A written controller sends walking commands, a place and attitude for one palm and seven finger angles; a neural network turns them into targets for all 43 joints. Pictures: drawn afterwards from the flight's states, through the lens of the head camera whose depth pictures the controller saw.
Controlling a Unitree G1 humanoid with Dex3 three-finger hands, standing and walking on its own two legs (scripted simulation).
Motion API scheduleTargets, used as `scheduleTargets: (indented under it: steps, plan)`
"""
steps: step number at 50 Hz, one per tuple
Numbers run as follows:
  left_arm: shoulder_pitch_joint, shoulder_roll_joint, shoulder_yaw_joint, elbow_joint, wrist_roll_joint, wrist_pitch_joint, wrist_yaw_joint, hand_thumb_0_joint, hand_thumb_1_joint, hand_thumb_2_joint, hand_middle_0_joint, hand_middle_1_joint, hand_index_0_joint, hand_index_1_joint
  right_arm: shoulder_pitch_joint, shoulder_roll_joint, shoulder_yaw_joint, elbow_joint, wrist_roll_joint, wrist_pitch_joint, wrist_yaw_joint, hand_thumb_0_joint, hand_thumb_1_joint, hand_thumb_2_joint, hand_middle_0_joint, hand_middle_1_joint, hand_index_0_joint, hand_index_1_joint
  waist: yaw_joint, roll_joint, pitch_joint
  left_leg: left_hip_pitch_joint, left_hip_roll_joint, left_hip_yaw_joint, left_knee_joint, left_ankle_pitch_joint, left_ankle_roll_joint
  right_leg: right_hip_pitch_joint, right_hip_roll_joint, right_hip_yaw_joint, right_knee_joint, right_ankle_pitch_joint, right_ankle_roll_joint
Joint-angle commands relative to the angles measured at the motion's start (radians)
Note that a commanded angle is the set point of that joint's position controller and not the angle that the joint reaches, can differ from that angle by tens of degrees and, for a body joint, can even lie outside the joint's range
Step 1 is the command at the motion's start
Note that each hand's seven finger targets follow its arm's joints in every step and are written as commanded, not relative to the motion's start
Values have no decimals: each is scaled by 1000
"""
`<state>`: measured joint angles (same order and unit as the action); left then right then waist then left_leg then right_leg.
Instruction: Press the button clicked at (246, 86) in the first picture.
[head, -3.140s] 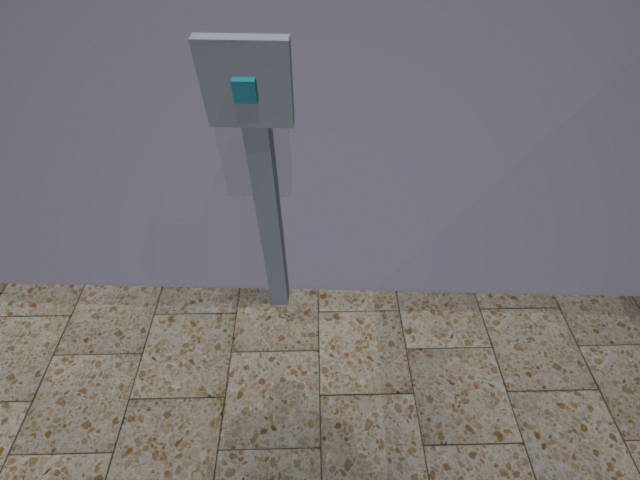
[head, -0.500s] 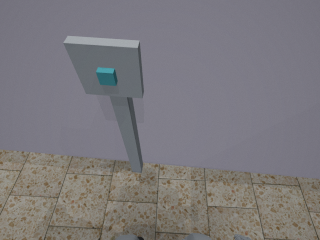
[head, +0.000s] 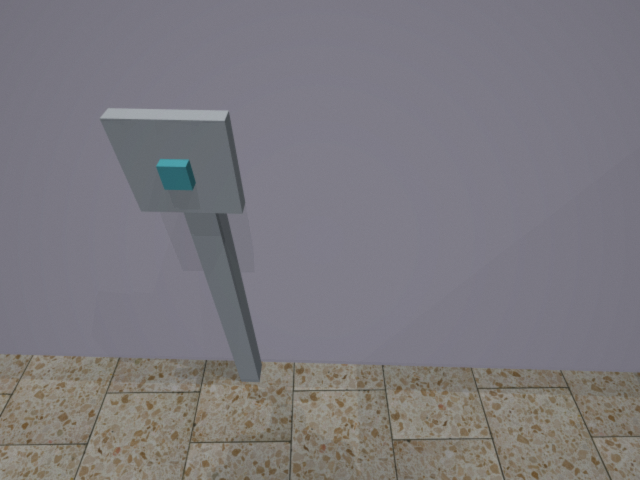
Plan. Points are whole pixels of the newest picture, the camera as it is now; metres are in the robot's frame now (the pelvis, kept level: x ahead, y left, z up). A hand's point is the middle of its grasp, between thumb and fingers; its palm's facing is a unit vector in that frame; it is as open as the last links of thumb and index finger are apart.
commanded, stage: come to a stop and stand still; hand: left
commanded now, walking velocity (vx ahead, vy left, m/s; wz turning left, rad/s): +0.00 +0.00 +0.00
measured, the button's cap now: (177, 173) +0.53 +0.26 +0.10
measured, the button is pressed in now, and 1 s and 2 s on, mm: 0 0 0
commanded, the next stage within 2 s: look again from close up in 0.14 s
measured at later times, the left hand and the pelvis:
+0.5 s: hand out of the picture +0.02 +0.16 -0.17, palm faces +0.00 -0.99 -0.17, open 7.3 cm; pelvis +0.03 +0.00 +0.01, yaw -1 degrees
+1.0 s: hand (192, 375) +0.25 +0.18 -0.01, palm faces +0.22 -0.97 -0.10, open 6.8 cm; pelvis +0.05 +0.00 -0.01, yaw +1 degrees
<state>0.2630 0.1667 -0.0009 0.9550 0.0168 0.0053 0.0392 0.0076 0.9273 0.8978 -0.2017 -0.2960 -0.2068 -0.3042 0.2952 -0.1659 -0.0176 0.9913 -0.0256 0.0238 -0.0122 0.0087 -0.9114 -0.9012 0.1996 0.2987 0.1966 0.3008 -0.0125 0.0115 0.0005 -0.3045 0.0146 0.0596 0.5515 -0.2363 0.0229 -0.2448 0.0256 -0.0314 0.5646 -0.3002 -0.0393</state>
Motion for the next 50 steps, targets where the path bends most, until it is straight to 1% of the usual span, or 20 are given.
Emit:
scheduleTargets:
  steps: [1,3,7,11,20,26,29,35,39,40,41,42,43,44,45,46,47,48,49,50]
  plan:
    - [39,137,25,-16,-1,-25,-5,0,900,900,-200,-300,-200,-300,33,-85,-10,-36,-1,-26,-1,0,-900,-900,200,300,200,300,-7,-63,77,26,45,-85,-112,-141,12,-138,-137,214,-279,-290,-39]
    - [30,137,23,-10,-2,-28,-5,0,900,900,-200,-300,-200,-300,63,-77,-4,-13,0,-29,-1,0,-900,-900,200,300,200,300,-17,-61,63,61,51,-83,-120,-105,10,-141,-132,197,-280,-254,-37]
    - [53,122,18,26,-3,-30,-7,0,900,900,-200,-300,-200,-300,68,-83,5,18,3,-36,-4,0,-900,-900,200,300,200,300,-5,-18,99,20,65,-102,-157,-117,10,-116,-114,178,-267,-218,-31]
    - [78,112,12,66,-6,-36,-7,0,900,900,-200,-300,-200,-300,74,-78,13,52,8,-45,-8,0,-900,-900,200,300,200,300,2,-7,83,34,73,-107,-172,-67,11,-69,-113,163,-247,-121,-29]
    - [111,91,3,127,-5,-44,-2,0,900,900,-200,-300,-200,-300,66,-71,17,105,16,-58,-17,0,-900,-900,200,300,200,300,11,-18,42,84,90,-95,-160,82,14,11,-116,136,-199,121,-19]
    - [114,86,4,137,-3,-41,0,0,900,900,-200,-300,-200,-300,45,-69,15,111,16,-58,-21,0,-900,-900,200,300,200,300,13,3,52,99,92,-93,-156,108,16,13,-113,131,-185,157,-16]
    - [110,87,5,140,0,-42,1,0,900,900,-200,-300,-200,-300,33,-73,13,114,16,-59,-22,0,-900,-900,200,300,200,300,12,-28,46,114,94,-88,-145,148,16,22,-117,128,-179,217,-13]
    - [101,95,9,138,-1,-41,2,0,900,900,-200,-300,-200,-300,12,-85,12,110,16,-60,-26,0,-900,-900,200,300,200,300,13,-4,32,146,97,-84,-142,213,18,42,-121,122,-166,286,-11]
    - [89,107,12,133,0,-39,2,0,900,900,-200,-300,-200,-300,2,-95,11,106,15,-59,-26,0,-900,-900,200,300,200,300,13,-13,31,151,98,-82,-139,235,18,54,-122,118,-165,312,-10]
    - [183,105,16,155,7,-56,46,0,900,900,-200,-300,-200,-300,-98,-110,4,30,26,-60,-20,0,-900,-900,200,300,200,300,51,-41,64,73,93,-32,102,265,-16,35,-193,206,-200,783,61]
    - [-548,335,111,-1434,-206,-266,37,0,900,900,-228,-330,-228,-330,-27,-273,-21,-306,72,-211,-59,0,-900,-900,200,300,200,300,-86,129,-447,345,-14,-49,-76,392,21,130,-104,91,-75,689,8]
    - [-124,277,137,-1211,-121,-222,85,0,900,900,-255,-360,-255,-360,-101,-188,1,-254,50,-304,-93,0,-900,-900,200,300,200,300,23,333,-475,486,28,-65,-108,581,30,69,-32,48,18,428,-12]
    - [173,32,-5,-1035,-156,-90,115,0,900,900,-282,-390,-282,-390,-107,-146,-13,-247,62,-327,-85,0,-900,-900,200,300,200,300,-15,266,-298,385,67,-97,-128,647,3,-61,-28,-41,61,172,11]
    - [178,-92,-72,-999,-173,-75,94,0,900,900,-310,-420,-310,-420,-74,-149,-17,-237,70,-327,-70,0,-900,-900,200,300,200,300,-33,142,-150,316,59,-106,-82,609,2,-141,-34,-47,42,123,23]
    - [83,0,10,-1033,-170,-112,83,0,900,900,-337,-450,-337,-450,-94,-187,-49,-288,54,-329,-61,0,-900,-900,200,300,200,300,-50,25,-40,185,52,-127,-22,480,-3,-207,-33,-60,1,108,26]
    - [160,3,37,-976,-165,-155,46,0,900,900,-365,-480,-365,-480,-96,-205,-64,-311,37,-322,-52,0,-900,-900,200,300,200,300,-44,-103,-49,93,31,-107,34,347,-6,-233,-26,-71,-19,161,27]
    - [322,-47,34,-879,-184,-209,-1,0,900,900,-393,-510,-393,-510,-114,-197,-69,-349,29,-316,-45,0,-900,-900,200,300,200,300,-12,-219,-41,-16,13,-99,87,256,-8,-248,-26,-79,21,207,32]
    - [451,-69,41,-816,-192,-268,-55,0,900,900,-420,-540,-420,-540,-142,-191,-74,-384,31,-312,-28,0,-900,-900,200,300,200,300,26,-211,-62,-87,-6,-83,135,264,-13,-241,-31,-73,80,304,32]
    - [496,-68,67,-808,-211,-346,-116,0,900,900,-447,-570,-447,-570,-149,-188,-77,-402,29,-300,-15,0,-900,-900,200,300,200,300,42,-284,-114,-156,-9,-75,177,252,-25,-246,-30,-74,152,362,39]
    - [516,-70,70,-835,-230,-430,-182,0,900,900,-475,-600,-475,-600,-176,-190,-86,-432,27,-295,-4,0,-900,-900,200,300,200,300,58,-303,-143,-220,-15,-64,221,221,-31,-263,-31,-62,211,395,44]
